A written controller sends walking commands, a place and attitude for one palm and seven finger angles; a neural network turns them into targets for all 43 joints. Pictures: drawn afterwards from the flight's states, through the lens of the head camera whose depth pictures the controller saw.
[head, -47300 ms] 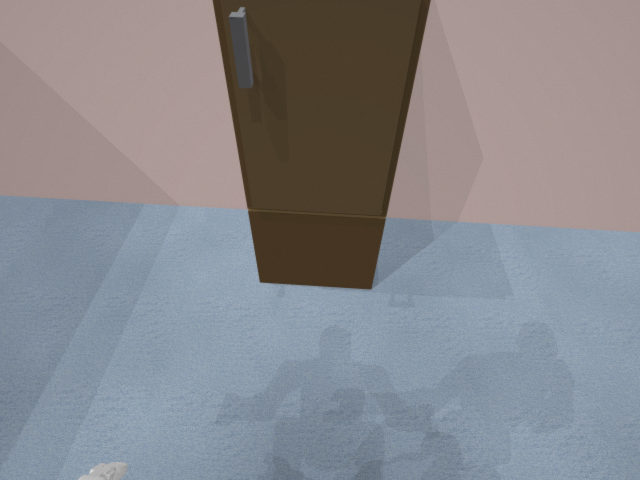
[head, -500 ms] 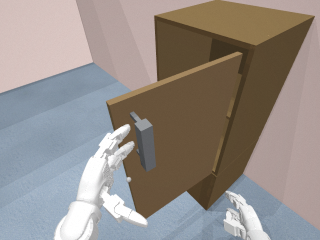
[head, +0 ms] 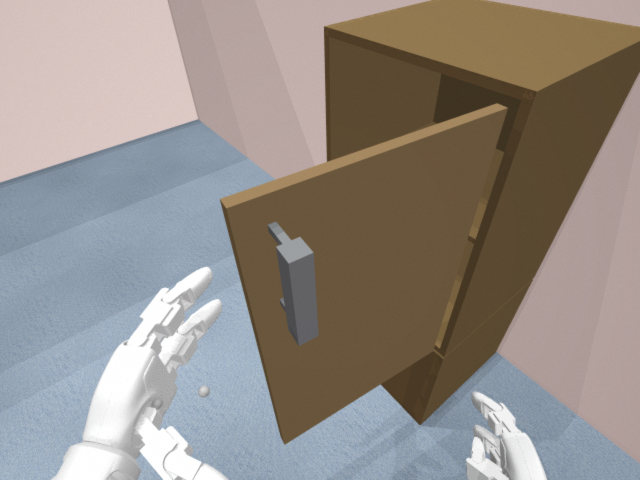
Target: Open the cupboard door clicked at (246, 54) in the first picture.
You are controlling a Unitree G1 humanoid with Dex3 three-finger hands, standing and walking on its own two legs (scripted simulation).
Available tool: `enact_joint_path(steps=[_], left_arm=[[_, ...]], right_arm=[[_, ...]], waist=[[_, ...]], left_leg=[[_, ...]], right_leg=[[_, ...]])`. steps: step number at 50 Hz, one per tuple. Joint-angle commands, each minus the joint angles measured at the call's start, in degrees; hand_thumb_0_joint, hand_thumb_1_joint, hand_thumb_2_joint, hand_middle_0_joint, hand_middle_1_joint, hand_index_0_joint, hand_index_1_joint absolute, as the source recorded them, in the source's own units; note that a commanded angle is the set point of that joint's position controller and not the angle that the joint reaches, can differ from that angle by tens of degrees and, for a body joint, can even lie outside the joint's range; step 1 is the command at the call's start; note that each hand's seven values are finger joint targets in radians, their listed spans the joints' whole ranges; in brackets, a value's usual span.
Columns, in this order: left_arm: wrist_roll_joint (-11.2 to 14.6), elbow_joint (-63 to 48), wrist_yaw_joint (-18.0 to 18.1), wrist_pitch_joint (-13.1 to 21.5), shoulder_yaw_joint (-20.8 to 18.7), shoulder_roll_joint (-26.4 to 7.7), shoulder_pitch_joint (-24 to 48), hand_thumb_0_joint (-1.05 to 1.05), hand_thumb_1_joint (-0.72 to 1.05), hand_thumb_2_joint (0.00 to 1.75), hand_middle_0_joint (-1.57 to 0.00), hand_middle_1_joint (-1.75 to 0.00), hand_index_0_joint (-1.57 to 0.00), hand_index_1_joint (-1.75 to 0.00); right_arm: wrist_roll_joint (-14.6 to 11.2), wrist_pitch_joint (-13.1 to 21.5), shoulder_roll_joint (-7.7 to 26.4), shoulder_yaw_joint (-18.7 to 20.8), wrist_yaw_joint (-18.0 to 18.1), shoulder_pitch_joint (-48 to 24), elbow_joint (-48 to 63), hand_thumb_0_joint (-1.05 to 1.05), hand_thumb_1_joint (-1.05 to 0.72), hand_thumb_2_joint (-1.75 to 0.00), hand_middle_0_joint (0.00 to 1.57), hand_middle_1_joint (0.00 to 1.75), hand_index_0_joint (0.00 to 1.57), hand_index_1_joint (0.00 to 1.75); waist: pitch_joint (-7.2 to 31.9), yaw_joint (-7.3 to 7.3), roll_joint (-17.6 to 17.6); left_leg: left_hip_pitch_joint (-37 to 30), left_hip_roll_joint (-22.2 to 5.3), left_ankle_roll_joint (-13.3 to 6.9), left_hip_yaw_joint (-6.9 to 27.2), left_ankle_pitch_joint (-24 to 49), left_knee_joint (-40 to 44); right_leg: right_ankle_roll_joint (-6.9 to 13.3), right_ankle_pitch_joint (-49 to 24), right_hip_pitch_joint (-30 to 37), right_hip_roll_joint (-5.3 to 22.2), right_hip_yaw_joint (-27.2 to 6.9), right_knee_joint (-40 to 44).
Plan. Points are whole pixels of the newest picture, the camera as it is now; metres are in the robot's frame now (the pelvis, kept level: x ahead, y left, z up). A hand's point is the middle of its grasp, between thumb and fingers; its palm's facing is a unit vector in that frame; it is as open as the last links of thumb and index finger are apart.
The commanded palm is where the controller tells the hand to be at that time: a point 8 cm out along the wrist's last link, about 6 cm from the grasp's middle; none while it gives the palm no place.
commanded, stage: draw the hand back to the body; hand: left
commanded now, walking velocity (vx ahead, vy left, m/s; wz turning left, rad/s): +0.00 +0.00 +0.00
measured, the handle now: (290, 283) +0.29 +0.06 +0.15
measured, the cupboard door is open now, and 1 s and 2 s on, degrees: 83 83 83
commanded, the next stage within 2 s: step back with the hand held close in 1.58 s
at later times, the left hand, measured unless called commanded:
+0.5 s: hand (155, 381) +0.17 +0.17 +0.16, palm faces -0.04 -0.99 -0.13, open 16.2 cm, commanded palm +0.13 +0.23 +0.17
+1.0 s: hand (95, 347) +0.19 +0.23 +0.16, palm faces +0.34 -0.85 -0.40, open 11.5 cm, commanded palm +0.15 +0.29 +0.18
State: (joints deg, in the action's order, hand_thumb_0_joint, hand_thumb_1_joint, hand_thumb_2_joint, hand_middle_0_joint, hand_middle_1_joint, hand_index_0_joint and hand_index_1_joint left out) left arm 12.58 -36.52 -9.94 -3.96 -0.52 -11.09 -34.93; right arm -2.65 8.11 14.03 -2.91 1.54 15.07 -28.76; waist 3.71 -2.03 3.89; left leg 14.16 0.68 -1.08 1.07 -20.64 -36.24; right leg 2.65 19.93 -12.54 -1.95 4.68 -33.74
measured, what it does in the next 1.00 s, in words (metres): stands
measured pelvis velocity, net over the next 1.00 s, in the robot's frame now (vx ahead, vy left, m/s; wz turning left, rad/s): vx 0.00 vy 0.01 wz -0.02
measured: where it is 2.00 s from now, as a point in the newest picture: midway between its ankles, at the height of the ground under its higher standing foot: outside the picture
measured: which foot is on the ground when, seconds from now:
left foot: down 0.00-1.00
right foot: down 0.00-1.00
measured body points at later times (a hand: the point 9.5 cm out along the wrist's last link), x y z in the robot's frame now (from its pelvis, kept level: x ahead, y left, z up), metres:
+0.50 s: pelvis -0.01 +0.01 +0.00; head -0.05 -0.01 +0.45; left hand +0.16 +0.22 +0.16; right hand +0.19 -0.20 -0.05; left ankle -0.01 +0.11 -0.73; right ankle -0.02 -0.09 -0.73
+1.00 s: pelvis +0.00 +0.01 +0.01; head -0.01 -0.01 +0.46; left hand +0.17 +0.28 +0.19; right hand +0.19 -0.20 -0.07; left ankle -0.01 +0.11 -0.73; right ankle -0.02 -0.09 -0.73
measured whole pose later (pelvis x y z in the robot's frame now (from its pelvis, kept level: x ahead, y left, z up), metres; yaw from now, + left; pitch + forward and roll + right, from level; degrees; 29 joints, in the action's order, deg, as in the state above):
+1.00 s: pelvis +0.00 +0.01 +0.01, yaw -1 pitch -3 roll +0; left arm 2.9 -27.1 6.6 5.2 -13.4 -18.6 -31.2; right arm -0.7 5.5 12.3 -1.9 3.9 11.8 -35.1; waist -0.5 -3.2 4.1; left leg 6.7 1.4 -1.9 -0.5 -16.5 -26.6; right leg 1.7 15.8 -5.9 -1.4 2.9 -25.0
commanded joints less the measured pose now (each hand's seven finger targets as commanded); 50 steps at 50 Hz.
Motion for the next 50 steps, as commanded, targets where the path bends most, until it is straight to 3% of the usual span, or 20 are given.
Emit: enact_joint_path(steps=[1,2,5,8,13,20,22,25,26,27,28,30,31,32,36,42,45,48,50], left_arm=[[-0.95,-13.36,1.58,4.12,-1.21,-4.30,6.17,0.00,-0.50,0.30,-0.15,-0.30,-0.15,-0.30],[-1.41,-12.48,2.16,3.97,-1.62,-4.51,6.12,0.00,-0.50,0.30,-0.15,-0.30,-0.15,-0.30],[-1.76,-12.61,3.12,3.41,-3.91,-6.07,7.22,0.00,-0.50,0.30,-0.15,-0.30,-0.15,-0.30],[-0.40,-12.44,2.35,2.69,-3.91,-4.88,6.75,0.00,-0.50,0.30,-0.15,-0.30,-0.15,-0.30],[1.41,-11.18,0.32,1.28,-6.11,-6.24,8.10,0.00,-0.50,0.30,-0.15,-0.30,-0.15,-0.30],[2.84,-9.64,-0.65,0.05,-11.63,-10.29,11.77,0.00,-0.50,0.30,-0.15,-0.30,-0.15,-0.30],[3.69,-8.23,-1.25,0.13,-13.17,-10.55,10.97,0.00,-0.43,0.33,-0.15,-0.30,-0.15,-0.30],[4.44,-8.79,-2.30,0.54,-14.07,-11.53,12.35,0.00,-0.32,0.37,-0.16,-0.30,-0.16,-0.30],[-4.99,-14.77,6.45,5.63,-13.30,-15.99,13.55,0.00,-0.29,0.39,-0.16,-0.30,-0.16,-0.30],[-5.61,-7.85,9.92,6.41,-12.29,-11.64,6.80,0.00,-0.26,0.40,-0.16,-0.30,-0.16,-0.30],[-6.53,-6.20,11.56,7.21,-10.71,-9.78,4.21,0.00,-0.22,0.42,-0.16,-0.30,-0.16,-0.30],[-7.86,-7.75,13.92,9.24,-12.41,-12.49,5.53,0.00,-0.15,0.45,-0.16,-0.30,-0.16,-0.30],[-8.45,-9.40,14.59,10.15,-12.16,-12.42,6.41,0.00,-0.12,0.47,-0.16,-0.30,-0.16,-0.30],[-8.87,-8.67,15.37,10.81,-12.85,-13.06,6.29,0.00,-0.08,0.48,-0.16,-0.30,-0.16,-0.30],[-9.67,-6.11,16.94,12.13,-13.71,-13.56,7.41,0.00,0.06,0.54,-0.17,-0.30,-0.17,-0.30],[-9.85,-4.80,17.86,13.20,-16.11,-14.55,7.56,0.00,0.27,0.63,-0.18,-0.30,-0.18,-0.30],[-9.54,-2.00,17.99,12.83,-18.94,-16.23,6.29,0.00,0.37,0.68,-0.18,-0.30,-0.18,-0.30],[-9.29,-1.98,17.78,12.91,-19.66,-16.12,7.44,0.00,0.48,0.72,-0.19,-0.30,-0.19,-0.30],[-9.26,-1.29,18.02,12.81,-21.52,-17.85,8.39,0.00,0.55,0.75,-0.19,-0.30,-0.19,-0.30]], right_arm=[[0.06,5.41,4.72,2.02,0.17,-8.72,10.52,0.00,-0.90,-0.90,0.20,0.30,0.20,0.30],[0.11,5.31,4.44,1.90,0.35,-8.91,10.48,0.00,-0.90,-0.90,0.20,0.30,0.20,0.30],[0.10,4.61,4.35,1.81,0.57,-9.35,10.28,0.00,-0.90,-0.90,0.20,0.30,0.20,0.30],[-0.10,4.45,4.16,1.36,0.67,-9.67,10.30,0.00,-0.90,-0.90,0.20,0.30,0.20,0.30],[-0.36,4.93,4.67,1.21,1.05,-10.17,9.56,0.00,-0.90,-0.90,0.20,0.30,0.20,0.30],[-0.53,5.60,5.16,1.16,1.93,-10.99,8.62,0.00,-0.90,-0.90,0.20,0.30,0.20,0.30],[-0.71,5.88,5.17,1.21,2.10,-10.88,8.28,0.00,-0.90,-0.90,0.20,0.30,0.20,0.30],[-0.90,6.89,5.55,1.26,2.11,-11.24,8.05,0.00,-0.90,-0.90,0.20,0.30,0.20,0.30],[0.65,6.56,3.87,1.26,2.71,-11.40,8.83,0.00,-0.90,-0.90,0.20,0.30,0.20,0.30],[1.40,6.32,3.34,1.38,2.91,-10.39,7.53,0.00,-0.90,-0.90,0.20,0.30,0.20,0.30],[1.44,5.44,3.44,1.49,2.55,-10.03,6.99,0.00,-0.90,-0.90,0.20,0.30,0.20,0.30],[1.66,4.57,4.04,2.15,2.42,-10.13,6.50,0.00,-0.90,-0.90,0.20,0.30,0.20,0.30],[1.83,4.32,4.02,2.20,2.42,-10.32,6.75,0.00,-0.90,-0.90,0.20,0.30,0.20,0.30],[1.87,4.21,3.82,2.25,2.45,-10.20,6.26,0.00,-0.90,-0.90,0.20,0.30,0.20,0.30],[1.94,3.33,4.15,2.72,2.80,-10.58,5.23,0.00,-0.90,-0.90,0.20,0.30,0.20,0.30],[2.05,2.55,4.33,2.96,2.80,-10.94,3.93,0.00,-0.90,-0.90,0.20,0.30,0.20,0.30],[2.05,1.57,4.40,3.39,2.88,-11.26,3.33,0.00,-0.90,-0.90,0.20,0.30,0.20,0.30],[1.82,0.66,4.33,3.42,2.67,-11.37,3.30,0.00,-0.90,-0.90,0.20,0.30,0.20,0.30],[1.83,0.30,4.61,3.62,2.73,-11.39,3.07,0.00,-0.90,-0.90,0.20,0.30,0.20,0.30]], waist=[[0.53,0.16,-3.20],[-0.11,0.09,-4.50],[0.84,-0.48,-2.67],[0.93,-0.21,-3.20],[0.40,-0.06,-3.13],[0.16,-0.41,-1.76],[0.59,-0.44,-2.79],[1.43,-0.52,-0.19],[-2.00,-2.17,-0.58],[-4.53,-1.33,-2.92],[-4.46,-1.18,-3.99],[-2.47,-1.27,-2.71],[-1.12,-1.16,-0.12],[-1.05,-1.06,0.99],[-2.18,-0.67,-1.71],[-0.40,-1.17,-0.40],[-0.23,-1.59,-3.53],[-0.59,-1.40,-0.66],[-0.35,-1.59,-1.89]], left_leg=[[-0.04,-0.16,-1.46,1.50,11.83,4.49],[0.44,-0.08,-1.51,1.61,11.02,4.69],[0.02,-0.21,-1.37,1.57,10.76,5.12],[-0.12,-0.40,-1.16,1.70,11.70,5.60],[-0.28,-0.56,-1.06,1.96,11.14,6.32],[-0.73,-0.39,-1.02,2.30,10.23,7.18],[-1.16,-0.38,-0.98,2.23,10.77,7.43],[-2.01,-0.19,-0.92,2.22,11.52,7.44],[0.56,-0.28,-0.69,2.52,11.08,8.46],[0.65,-0.41,-0.32,2.12,9.68,8.59],[0.07,-0.66,-0.33,2.04,9.54,9.07],[-1.29,-0.82,-0.40,1.65,10.17,9.76],[-2.48,-0.61,-0.49,1.35,10.70,10.01],[-3.17,-0.65,-0.45,1.16,10.70,10.38],[-4.90,-0.98,-0.70,1.36,11.27,11.66],[-7.06,-1.24,-0.49,1.61,16.74,13.12],[-7.28,-1.41,-0.62,0.98,18.90,12.90],[-7.72,-1.39,-0.45,0.79,20.87,13.18],[-7.94,-1.50,-0.44,0.73,21.30,13.17]], right_leg=[[-1.70,-11.47,-3.66,1.66,-1.87,4.97],[-1.68,-10.13,-3.88,1.66,-1.90,5.14],[-1.36,-9.17,-3.16,1.70,-1.88,5.16],[-1.47,-10.66,-2.55,1.52,-1.11,5.02],[-1.60,-10.47,-2.29,1.43,-0.97,5.92],[-1.46,-8.54,-1.73,1.41,-1.32,7.47],[-1.55,-9.15,-1.43,1.33,-1.22,7.84],[-1.42,-10.14,-0.91,1.28,-1.30,8.00],[-1.00,-9.75,-0.42,1.74,-3.77,9.37],[-0.86,-8.21,-1.74,2.17,-3.78,10.25],[-0.97,-7.65,-1.09,2.24,-3.76,10.52],[-0.84,-8.01,1.07,2.48,-4.14,10.95],[-0.77,-8.61,1.67,2.68,-4.56,11.03],[-0.78,-8.54,1.81,2.82,-4.47,11.26],[-0.96,-8.30,2.06,2.64,-4.44,12.64],[-0.82,-13.65,5.22,2.68,-3.85,11.92],[-0.95,-16.28,6.29,2.61,-4.13,12.40],[-1.01,-18.06,6.56,2.71,-4.27,12.32],[-0.97,-18.44,7.08,2.62,-4.31,12.71]])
